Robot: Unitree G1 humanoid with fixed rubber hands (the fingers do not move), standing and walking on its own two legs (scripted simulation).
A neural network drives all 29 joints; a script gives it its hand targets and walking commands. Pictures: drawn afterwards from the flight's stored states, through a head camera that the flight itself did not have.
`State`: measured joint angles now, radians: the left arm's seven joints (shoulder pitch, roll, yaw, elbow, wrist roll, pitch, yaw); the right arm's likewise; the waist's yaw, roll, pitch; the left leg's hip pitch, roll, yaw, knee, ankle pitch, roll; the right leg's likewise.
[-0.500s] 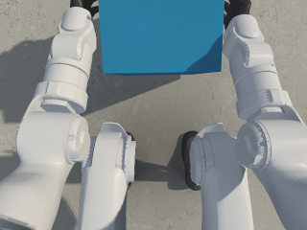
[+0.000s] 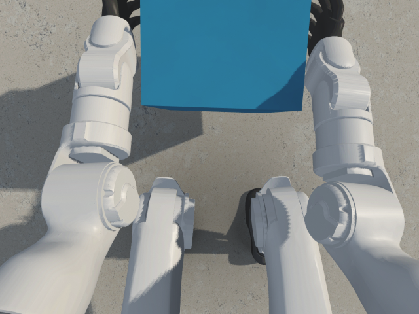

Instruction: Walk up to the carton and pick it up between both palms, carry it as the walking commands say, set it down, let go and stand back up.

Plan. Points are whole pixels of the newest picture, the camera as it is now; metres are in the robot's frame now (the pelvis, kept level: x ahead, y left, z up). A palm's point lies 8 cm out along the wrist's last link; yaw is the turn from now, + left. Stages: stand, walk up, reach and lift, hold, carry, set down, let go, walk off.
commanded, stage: reach and lift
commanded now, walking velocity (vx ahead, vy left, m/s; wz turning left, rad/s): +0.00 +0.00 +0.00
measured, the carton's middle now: (220, 51) +0.53 +0.01 -0.18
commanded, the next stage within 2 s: none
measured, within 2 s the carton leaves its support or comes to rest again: neither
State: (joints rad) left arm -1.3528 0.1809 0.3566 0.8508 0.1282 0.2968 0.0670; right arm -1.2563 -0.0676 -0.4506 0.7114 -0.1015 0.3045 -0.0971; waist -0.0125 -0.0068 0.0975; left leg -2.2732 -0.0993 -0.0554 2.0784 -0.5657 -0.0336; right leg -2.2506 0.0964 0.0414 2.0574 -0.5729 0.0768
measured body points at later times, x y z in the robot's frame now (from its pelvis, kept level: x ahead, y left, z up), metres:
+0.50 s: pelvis +0.00 +0.00 +0.05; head +0.31 +0.02 +0.37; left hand +0.54 +0.17 -0.05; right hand +0.53 -0.14 -0.05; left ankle +0.10 +0.12 -0.37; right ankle +0.11 -0.13 -0.37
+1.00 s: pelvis +0.00 +0.00 +0.10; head +0.28 +0.02 +0.45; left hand +0.52 +0.17 +0.02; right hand +0.51 -0.14 +0.02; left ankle +0.10 +0.12 -0.37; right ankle +0.11 -0.13 -0.37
